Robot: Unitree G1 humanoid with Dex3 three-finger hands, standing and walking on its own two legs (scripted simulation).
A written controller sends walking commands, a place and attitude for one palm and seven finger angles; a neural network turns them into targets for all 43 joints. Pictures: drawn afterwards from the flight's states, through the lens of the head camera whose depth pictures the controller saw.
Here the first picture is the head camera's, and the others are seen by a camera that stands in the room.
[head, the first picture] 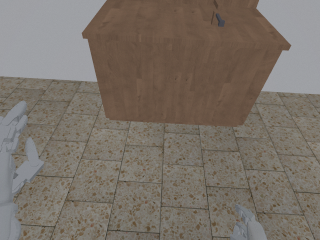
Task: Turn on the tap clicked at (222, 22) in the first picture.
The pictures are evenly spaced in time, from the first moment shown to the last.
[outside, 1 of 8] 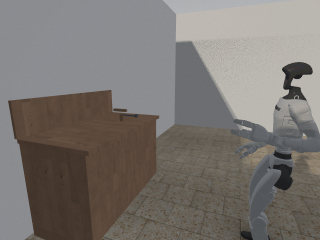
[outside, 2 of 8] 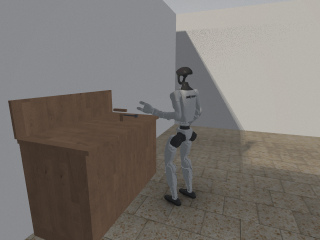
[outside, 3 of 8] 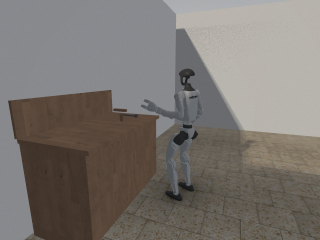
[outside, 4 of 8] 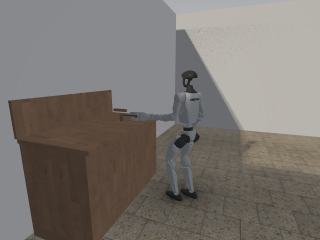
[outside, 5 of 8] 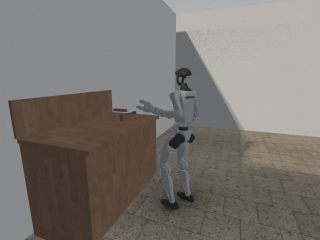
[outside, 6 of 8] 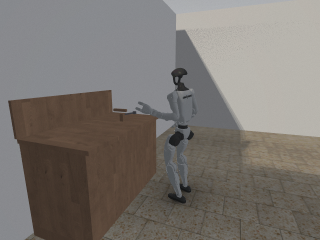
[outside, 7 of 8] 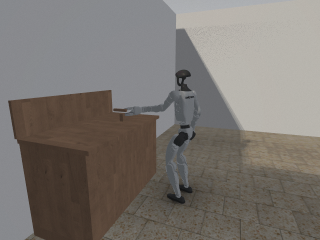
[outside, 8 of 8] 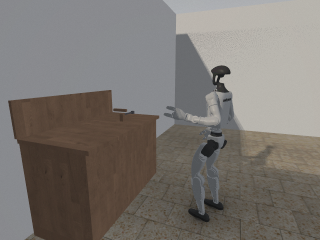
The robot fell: no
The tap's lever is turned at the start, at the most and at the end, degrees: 0 79 79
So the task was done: yes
